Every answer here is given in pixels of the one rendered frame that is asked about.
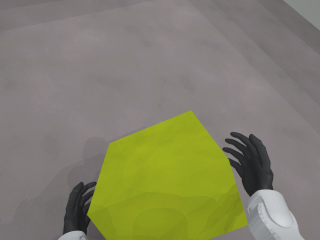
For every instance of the right robot forearm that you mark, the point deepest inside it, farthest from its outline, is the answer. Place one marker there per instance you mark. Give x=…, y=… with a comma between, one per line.
x=269, y=217

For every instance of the robot right hand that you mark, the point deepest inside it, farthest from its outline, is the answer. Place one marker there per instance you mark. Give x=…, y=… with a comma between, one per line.
x=255, y=165

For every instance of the robot left hand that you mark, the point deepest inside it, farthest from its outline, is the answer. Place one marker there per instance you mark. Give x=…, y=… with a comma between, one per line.
x=76, y=218

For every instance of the left robot forearm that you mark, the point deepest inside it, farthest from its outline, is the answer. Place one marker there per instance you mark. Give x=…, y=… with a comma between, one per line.
x=74, y=235

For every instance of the carton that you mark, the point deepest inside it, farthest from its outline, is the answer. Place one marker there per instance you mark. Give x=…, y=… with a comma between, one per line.
x=170, y=181

